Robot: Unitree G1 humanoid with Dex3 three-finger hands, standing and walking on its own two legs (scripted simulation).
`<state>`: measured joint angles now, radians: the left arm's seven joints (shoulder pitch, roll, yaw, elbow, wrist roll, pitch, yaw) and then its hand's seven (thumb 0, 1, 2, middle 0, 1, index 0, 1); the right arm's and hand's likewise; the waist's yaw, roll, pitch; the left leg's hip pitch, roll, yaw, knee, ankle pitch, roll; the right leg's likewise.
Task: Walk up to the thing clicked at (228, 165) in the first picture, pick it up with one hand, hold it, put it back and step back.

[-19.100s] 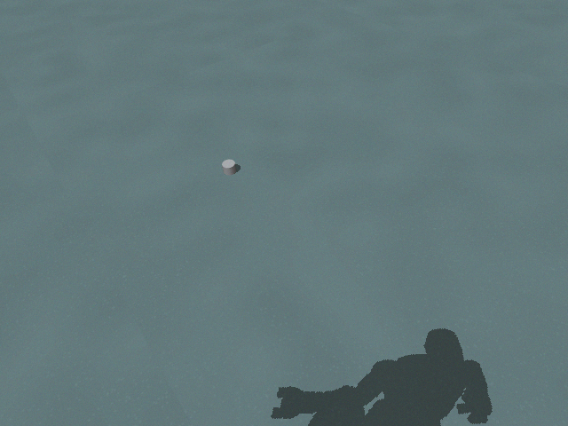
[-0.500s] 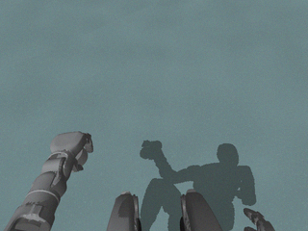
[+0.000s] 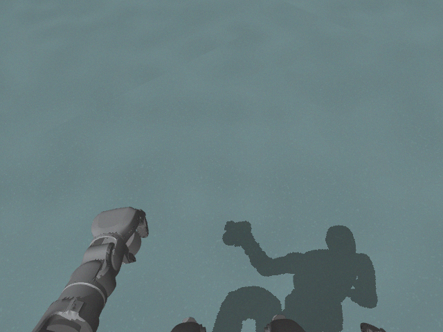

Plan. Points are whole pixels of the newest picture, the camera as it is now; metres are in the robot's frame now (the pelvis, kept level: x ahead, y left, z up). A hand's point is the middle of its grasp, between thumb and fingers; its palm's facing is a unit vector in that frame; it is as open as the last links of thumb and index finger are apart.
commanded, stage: lift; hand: left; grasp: from above
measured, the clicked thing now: (121, 240) +0.34 +0.24 -0.10
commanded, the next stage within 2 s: hold in 0.06 s
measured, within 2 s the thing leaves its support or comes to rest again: neither
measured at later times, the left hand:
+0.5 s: hand (117, 221) +0.35 +0.22 -0.03, palm faces -0.46 -0.06 -0.89, open 7.6 cm
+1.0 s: hand (114, 232) +0.32 +0.22 +0.00, palm faces -0.46 -0.06 -0.88, open 7.6 cm
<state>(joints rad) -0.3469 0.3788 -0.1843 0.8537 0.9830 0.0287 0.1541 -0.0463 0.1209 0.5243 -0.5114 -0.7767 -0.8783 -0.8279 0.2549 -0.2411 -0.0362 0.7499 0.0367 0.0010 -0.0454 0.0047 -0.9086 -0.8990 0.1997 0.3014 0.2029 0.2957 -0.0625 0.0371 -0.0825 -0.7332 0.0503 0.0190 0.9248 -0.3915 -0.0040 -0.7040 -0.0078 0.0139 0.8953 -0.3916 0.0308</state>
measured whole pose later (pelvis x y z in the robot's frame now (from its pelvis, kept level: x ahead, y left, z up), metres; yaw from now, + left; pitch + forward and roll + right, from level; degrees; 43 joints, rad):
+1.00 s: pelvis +0.02 +0.00 +0.04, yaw -1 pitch +3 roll +0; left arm -0.26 0.38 -0.23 0.69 0.99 0.02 0.00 -0.05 0.12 0.52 -0.53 -0.76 -0.90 -0.81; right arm 0.22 -0.26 -0.04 0.70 0.06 0.07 -0.04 0.01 -0.90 -0.90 0.20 0.30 0.20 0.29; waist 0.00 0.05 -0.03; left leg -0.34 0.04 0.05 0.56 -0.26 -0.01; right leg -0.33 -0.02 0.03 0.56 -0.27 0.03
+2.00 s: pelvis +0.01 +0.00 +0.05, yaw -1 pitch +0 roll +0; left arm -0.25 0.40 -0.23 0.64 0.98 0.02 -0.04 -0.05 0.12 0.51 -0.52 -0.77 -0.88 -0.81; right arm 0.17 -0.24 -0.03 0.71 0.07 0.07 -0.06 0.01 -0.91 -0.90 0.20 0.30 0.20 0.30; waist 0.02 0.05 -0.01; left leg -0.26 0.03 0.05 0.48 -0.22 -0.01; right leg -0.26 -0.02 0.03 0.49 -0.23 0.03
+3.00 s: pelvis -0.04 +0.01 -0.16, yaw -1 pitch +31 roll -3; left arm -0.72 0.43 -0.07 1.24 1.15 -0.03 0.35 -0.07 0.13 0.50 -0.53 -0.74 -0.89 -0.77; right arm 0.25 -0.24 -0.07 0.76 -0.04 0.00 -0.01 0.00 -0.90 -0.90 0.20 0.30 0.20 0.29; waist -0.14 0.06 -0.19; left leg -1.59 0.05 -0.02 1.62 -0.57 0.02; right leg -1.54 0.00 0.01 1.58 -0.58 0.05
